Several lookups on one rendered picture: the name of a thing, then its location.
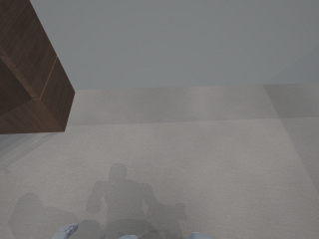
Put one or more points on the robot left hand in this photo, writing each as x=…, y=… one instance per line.
x=66, y=231

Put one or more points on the cupboard door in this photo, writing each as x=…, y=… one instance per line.
x=12, y=93

